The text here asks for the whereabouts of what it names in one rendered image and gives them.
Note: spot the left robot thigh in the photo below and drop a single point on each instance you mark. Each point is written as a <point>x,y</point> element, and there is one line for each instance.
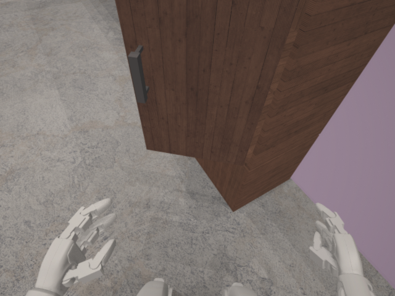
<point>155,288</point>

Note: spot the robot right hand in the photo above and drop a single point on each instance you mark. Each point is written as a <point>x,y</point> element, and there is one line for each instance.
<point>341,244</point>

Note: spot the handle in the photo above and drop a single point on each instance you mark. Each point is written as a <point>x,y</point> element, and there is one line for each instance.
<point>136,68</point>

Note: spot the cupboard door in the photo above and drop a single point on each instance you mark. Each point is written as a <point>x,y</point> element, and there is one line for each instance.
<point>209,65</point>

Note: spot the robot left hand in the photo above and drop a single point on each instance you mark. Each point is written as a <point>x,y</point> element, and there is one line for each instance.
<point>55,273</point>

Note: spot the right robot forearm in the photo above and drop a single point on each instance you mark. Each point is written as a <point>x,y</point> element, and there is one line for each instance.
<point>353,285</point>

